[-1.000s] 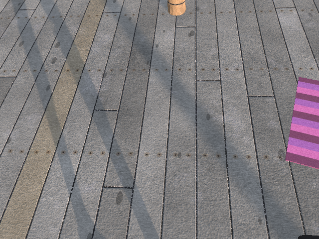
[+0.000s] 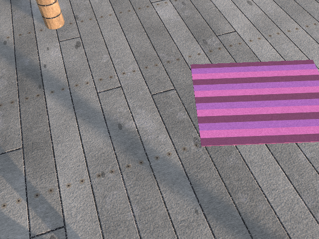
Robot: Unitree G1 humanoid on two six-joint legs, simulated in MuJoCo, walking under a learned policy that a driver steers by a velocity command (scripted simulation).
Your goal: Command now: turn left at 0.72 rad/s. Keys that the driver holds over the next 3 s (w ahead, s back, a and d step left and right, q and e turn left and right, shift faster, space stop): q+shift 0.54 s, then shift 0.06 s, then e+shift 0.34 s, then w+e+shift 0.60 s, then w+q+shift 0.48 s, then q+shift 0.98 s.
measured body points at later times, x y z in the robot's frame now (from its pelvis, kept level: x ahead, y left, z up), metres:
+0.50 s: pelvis +0.02 +0.05 +0.00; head +0.06 +0.10 +0.45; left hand +0.07 +0.39 -0.10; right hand +0.29 -0.15 -0.07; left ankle +0.01 +0.14 -0.74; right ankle +0.14 -0.09 -0.68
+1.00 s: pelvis +0.08 +0.05 -0.01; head +0.11 +0.07 +0.44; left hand +0.10 +0.37 -0.10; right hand +0.33 -0.14 -0.10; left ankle -0.01 +0.13 -0.74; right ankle +0.15 -0.04 -0.74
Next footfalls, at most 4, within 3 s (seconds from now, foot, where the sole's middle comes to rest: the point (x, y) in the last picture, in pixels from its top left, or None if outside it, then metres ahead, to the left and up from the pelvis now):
0.22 left None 0.04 0.15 -0.78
0.68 right None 0.18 -0.02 -0.78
1.42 right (183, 232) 0.46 -0.05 -0.78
1.92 left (164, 136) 0.93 0.01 -0.78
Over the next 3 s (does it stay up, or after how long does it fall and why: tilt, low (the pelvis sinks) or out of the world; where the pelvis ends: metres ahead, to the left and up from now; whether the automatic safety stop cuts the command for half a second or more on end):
stays up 1.20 -0.01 0.00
